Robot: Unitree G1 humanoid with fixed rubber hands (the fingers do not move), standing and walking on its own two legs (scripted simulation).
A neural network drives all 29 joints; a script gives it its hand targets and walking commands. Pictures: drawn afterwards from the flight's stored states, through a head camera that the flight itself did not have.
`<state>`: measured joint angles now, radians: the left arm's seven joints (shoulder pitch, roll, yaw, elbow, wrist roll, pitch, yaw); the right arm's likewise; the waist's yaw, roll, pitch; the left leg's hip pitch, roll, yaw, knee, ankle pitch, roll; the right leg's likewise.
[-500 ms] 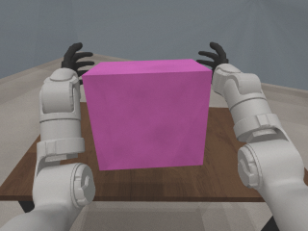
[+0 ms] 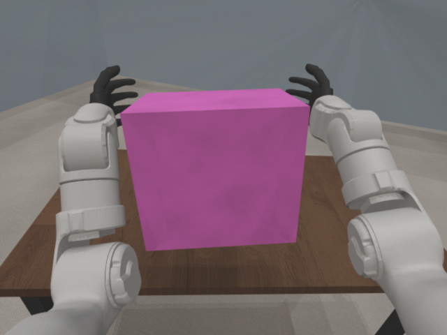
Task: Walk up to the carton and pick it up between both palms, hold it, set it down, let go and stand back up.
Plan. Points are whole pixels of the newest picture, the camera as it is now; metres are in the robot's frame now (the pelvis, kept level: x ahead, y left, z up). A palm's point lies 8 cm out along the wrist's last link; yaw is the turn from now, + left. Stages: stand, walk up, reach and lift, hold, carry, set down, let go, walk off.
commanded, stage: hold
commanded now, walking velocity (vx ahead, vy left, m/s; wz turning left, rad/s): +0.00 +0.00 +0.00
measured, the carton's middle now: (217, 163) +0.36 -0.01 +0.21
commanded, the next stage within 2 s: set down in 1.78 s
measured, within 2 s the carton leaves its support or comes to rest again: neither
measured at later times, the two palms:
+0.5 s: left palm (95, 105) +0.35 +0.18 +0.32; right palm (320, 98) +0.35 -0.16 +0.34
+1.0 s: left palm (98, 134) +0.35 +0.18 +0.28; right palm (311, 123) +0.36 -0.16 +0.29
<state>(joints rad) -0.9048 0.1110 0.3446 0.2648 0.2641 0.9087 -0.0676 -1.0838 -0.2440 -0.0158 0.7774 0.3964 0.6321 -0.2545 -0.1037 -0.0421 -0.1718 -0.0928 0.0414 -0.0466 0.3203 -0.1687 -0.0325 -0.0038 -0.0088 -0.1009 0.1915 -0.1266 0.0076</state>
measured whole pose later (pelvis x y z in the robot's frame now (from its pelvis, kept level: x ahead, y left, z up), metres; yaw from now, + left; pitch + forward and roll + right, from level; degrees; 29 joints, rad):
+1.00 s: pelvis -0.01 +0.00 +0.00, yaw +0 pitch -4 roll -1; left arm -0.82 0.07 0.34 0.20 0.30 0.88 -0.08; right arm -0.99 -0.23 0.00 0.72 0.37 0.62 -0.24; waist -0.08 -0.05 -0.15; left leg -0.07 0.04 -0.05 0.29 -0.14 -0.04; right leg 0.02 0.00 -0.11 0.15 -0.09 0.00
